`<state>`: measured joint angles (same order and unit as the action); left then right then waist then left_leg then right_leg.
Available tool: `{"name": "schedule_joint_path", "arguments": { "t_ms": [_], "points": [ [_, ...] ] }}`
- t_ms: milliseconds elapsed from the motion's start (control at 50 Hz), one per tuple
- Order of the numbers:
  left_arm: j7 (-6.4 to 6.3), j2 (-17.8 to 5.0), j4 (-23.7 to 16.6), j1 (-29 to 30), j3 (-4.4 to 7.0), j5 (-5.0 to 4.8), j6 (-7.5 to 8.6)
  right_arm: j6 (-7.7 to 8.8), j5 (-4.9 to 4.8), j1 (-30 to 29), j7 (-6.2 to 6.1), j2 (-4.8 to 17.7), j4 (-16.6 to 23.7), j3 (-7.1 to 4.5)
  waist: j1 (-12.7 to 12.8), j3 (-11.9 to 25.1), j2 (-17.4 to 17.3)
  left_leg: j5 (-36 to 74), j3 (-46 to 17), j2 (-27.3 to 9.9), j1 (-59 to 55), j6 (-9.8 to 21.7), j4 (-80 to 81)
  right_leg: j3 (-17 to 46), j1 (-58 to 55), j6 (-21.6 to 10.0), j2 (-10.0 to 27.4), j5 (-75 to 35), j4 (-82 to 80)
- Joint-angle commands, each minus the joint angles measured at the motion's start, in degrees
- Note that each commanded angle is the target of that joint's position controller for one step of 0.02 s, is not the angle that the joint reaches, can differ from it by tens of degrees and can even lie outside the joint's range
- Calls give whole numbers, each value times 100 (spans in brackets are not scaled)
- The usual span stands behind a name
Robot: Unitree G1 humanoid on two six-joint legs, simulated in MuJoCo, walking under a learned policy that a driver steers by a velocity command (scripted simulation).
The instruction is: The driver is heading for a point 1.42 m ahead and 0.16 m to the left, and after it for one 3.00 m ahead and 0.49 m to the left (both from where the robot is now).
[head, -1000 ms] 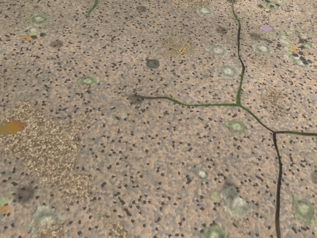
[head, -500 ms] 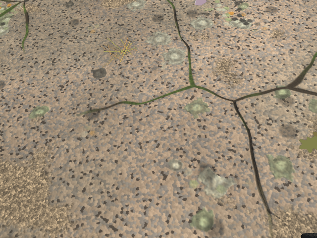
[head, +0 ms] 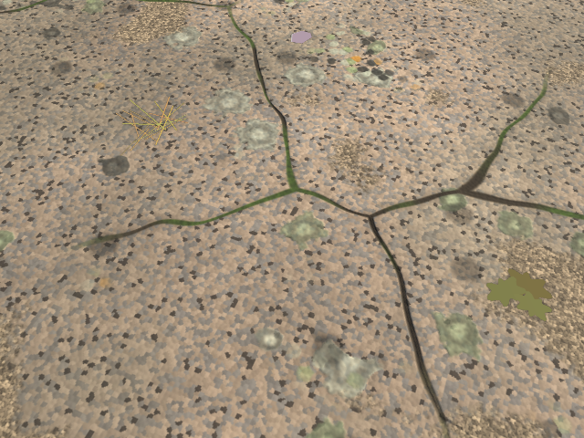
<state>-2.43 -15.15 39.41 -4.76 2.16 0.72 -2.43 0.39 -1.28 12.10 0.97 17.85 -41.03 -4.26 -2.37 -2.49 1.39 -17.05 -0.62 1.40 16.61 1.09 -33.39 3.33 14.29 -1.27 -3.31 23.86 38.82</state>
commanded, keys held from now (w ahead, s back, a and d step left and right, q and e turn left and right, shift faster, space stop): q+shift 0.34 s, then e+shift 0.20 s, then w+e+shift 0.46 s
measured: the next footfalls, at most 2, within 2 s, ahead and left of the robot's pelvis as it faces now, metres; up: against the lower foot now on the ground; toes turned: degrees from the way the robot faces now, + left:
right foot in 0.36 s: +0.13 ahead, -0.10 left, +0.00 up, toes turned +30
left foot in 0.68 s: +0.01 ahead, +0.10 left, +0.00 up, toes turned +10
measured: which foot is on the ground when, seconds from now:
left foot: down 0.00-0.38, up 0.40-0.66, down 0.68-1.00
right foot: up 0.00-0.34, down 0.36-0.68, up 0.70-1.00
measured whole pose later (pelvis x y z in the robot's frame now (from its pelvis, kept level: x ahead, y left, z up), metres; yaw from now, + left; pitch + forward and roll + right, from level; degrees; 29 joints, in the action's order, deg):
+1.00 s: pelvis +0.17 -0.02 -0.01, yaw +0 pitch +2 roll +1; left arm 3.2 -17.9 33.6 -8.5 3.0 -2.5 1.4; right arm 5.1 0.9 26.1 -0.7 17.4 -46.3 -3.5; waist -5.7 -0.3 1.5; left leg -24.5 10.4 -1.4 -11.8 -2.8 -11.4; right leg -0.2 49.1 0.0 6.7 2.2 58.0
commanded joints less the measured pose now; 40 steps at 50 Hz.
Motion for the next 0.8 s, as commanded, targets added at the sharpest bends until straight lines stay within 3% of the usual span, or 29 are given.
{"name": "schedule_joint_path", "arguments": {
  "t_ms": [20,40,80,100,160,280,340,360,380,400,420,440,460,480,500,540,560,600,620,640,660,680,700,720,740,760,800],
  "points": [
    [-14,-720,-703,364,294,115,212,157,125,680,-47,1197,349,-315,-105,994,-1334,4493,-3353,-2078,-1938,1904,1240,323,1931,361,-369,1641,2680],
    [35,-689,-651,292,308,-4,228,176,93,445,-95,1107,382,-316,29,944,-938,4164,-2942,-1812,-1981,1670,1136,498,2116,379,-184,1310,3024],
    [64,-699,-599,321,338,-42,228,80,-81,-33,-198,1010,541,-311,165,805,-488,3643,-2427,-1382,-1867,1248,1109,516,2280,464,25,586,2614],
    [82,-648,-614,373,337,-59,243,-2,-111,-148,-259,963,597,-298,212,817,-559,3418,-2308,-1187,-1700,1135,1159,461,2077,517,31,343,2199],
    [135,-510,-571,341,313,-103,306,-180,-43,-105,-343,1068,697,-366,176,894,-798,3199,-2403,-954,-1558,1092,1134,318,1722,659,-177,0,1169],
    [202,-710,-460,92,395,-135,407,-297,-53,-331,-337,1178,916,-436,170,863,-1201,2379,-3026,-745,-768,892,1062,406,725,629,-327,-478,-234],
    [231,-843,-316,-315,496,-159,491,-332,-109,-622,-332,1093,1045,-402,385,812,-1314,1733,-3245,-482,-422,612,816,339,-119,499,-216,-1243,-1571],
    [217,-968,-217,-530,542,-119,497,-326,-82,-551,-342,891,1035,-320,384,969,-1167,1076,-2933,-294,-323,397,452,442,-582,353,199,-1780,-1966],
    [201,-1246,-331,-371,552,-14,468,-326,72,25,-317,446,930,-174,17,1193,39,-810,-2136,342,72,125,-705,1759,-1055,-114,1406,-1973,-2212],
    [232,-1398,-405,-212,525,240,434,-273,87,29,-343,574,1061,-205,-120,669,1193,-2209,-1589,940,1129,-130,-1779,3292,-703,-999,2089,-2184,-2487],
    [251,-1152,-492,25,442,218,484,-206,145,287,-353,876,952,-263,-237,523,1116,-2099,-1584,546,1137,-341,-2761,3682,-281,-1498,2407,-1955,-2533],
    [254,-666,-532,279,275,132,516,-197,147,199,-353,971,758,-273,-195,348,611,-1639,-1619,361,947,-451,-2931,2940,-18,-1350,2047,-1719,-2393],
    [274,-387,-484,353,153,67,524,-215,212,125,-352,765,622,-209,-186,342,318,-1302,-1540,205,698,-577,-2617,2337,63,-1022,1562,-1228,-2325],
    [287,-408,-409,360,120,-23,503,-222,286,54,-337,568,619,-143,-172,308,426,-1023,-1176,7,643,-696,-2258,2147,1,-876,1308,-1132,-2329],
    [270,-601,-369,249,164,-99,446,-184,294,-143,-306,440,678,-89,-48,199,598,-881,-853,-55,622,-774,-1814,2030,-42,-844,1101,-1563,-2275],
    [201,-1192,-323,-267,389,-149,300,-93,197,-597,-295,405,811,-68,270,191,783,-1063,-457,169,504,-794,-1086,2004,-308,-870,886,-2303,-2039],
    [156,-1285,-276,-609,425,-153,241,-54,129,-599,-286,417,817,-64,356,488,776,-1164,-405,276,387,-746,-742,2210,-555,-924,870,-1273,-2157],
    [84,-1325,-304,-809,449,-253,166,47,-42,-490,-230,508,797,-103,328,478,1144,-1192,-330,360,85,-542,-21,2760,-380,-995,904,1052,-2590],
    [55,-1291,-348,-750,441,-288,142,124,-85,-315,-201,513,701,-116,204,383,1236,-895,-324,342,-304,-365,537,2878,-80,-956,864,1455,-2705],
    [27,-1210,-410,-621,425,-319,124,211,-77,-66,-178,492,546,-134,13,264,1113,-197,-279,284,-931,-169,1361,2790,348,-812,680,1462,-2679],
    [5,-1035,-528,-438,393,-322,140,283,-21,325,-177,600,344,-186,-201,230,881,413,-292,55,-1959,43,1970,2477,1124,-471,384,1164,-2409],
    [19,-673,-627,-355,311,-321,192,332,40,947,-212,825,149,-261,-415,581,217,237,-849,-820,-3397,275,1843,1817,2345,-77,60,1139,-1104],
    [55,-259,-869,-260,186,-373,309,375,140,1091,-197,1076,142,-294,-427,624,-1079,-1502,-2575,-2034,-3582,700,1986,797,3539,14,-285,699,511],
    [97,-574,-1081,-72,227,-385,431,468,253,685,-174,1041,239,-294,-286,102,-1174,-2179,-3188,-2586,-2720,1041,2249,767,4032,51,373,272,1305],
    [167,-724,-1013,-181,265,-367,469,534,194,325,-217,691,337,-199,-129,-151,-1107,-2089,-2818,-2354,-2580,930,2354,652,4185,85,532,-168,1784],
    [212,-746,-876,-384,290,-334,471,559,142,275,-249,528,345,-151,-84,-134,-1074,-1656,-2340,-2105,-2662,737,2365,546,4272,142,592,-441,2118],
    [303,-638,-846,-430,260,-286,485,562,155,570,-265,480,248,-107,-180,-180,-883,-707,-1534,-1862,-2627,601,2376,333,4485,199,768,-931,2810]
  ]
}}
Keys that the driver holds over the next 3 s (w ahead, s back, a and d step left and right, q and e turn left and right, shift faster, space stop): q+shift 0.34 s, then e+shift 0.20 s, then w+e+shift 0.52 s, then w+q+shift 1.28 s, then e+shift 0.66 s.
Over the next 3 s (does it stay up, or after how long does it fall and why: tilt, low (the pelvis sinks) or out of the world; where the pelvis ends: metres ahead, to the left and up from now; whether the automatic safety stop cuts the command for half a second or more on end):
stays up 1.48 0.21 -0.01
